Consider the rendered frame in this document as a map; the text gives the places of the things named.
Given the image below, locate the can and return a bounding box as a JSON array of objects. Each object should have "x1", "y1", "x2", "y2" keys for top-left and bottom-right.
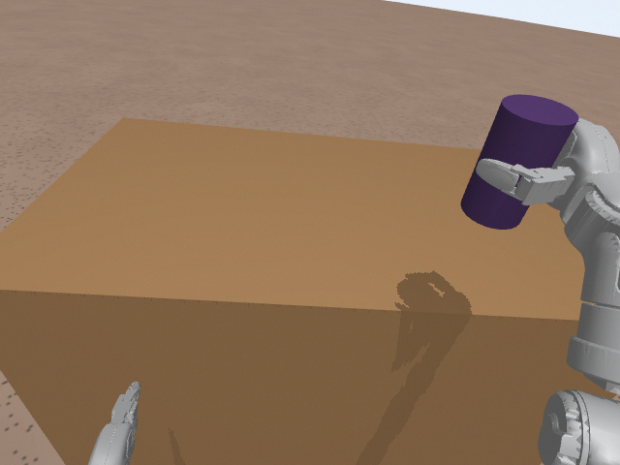
[{"x1": 461, "y1": 95, "x2": 579, "y2": 230}]

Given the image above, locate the right robot hand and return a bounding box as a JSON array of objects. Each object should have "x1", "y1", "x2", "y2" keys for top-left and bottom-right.
[{"x1": 476, "y1": 117, "x2": 620, "y2": 210}]

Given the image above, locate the left robot hand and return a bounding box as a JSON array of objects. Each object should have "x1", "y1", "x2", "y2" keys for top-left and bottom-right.
[{"x1": 88, "y1": 381, "x2": 140, "y2": 465}]

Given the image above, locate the right robot arm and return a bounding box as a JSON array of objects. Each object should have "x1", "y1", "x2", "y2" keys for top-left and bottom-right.
[{"x1": 538, "y1": 172, "x2": 620, "y2": 465}]

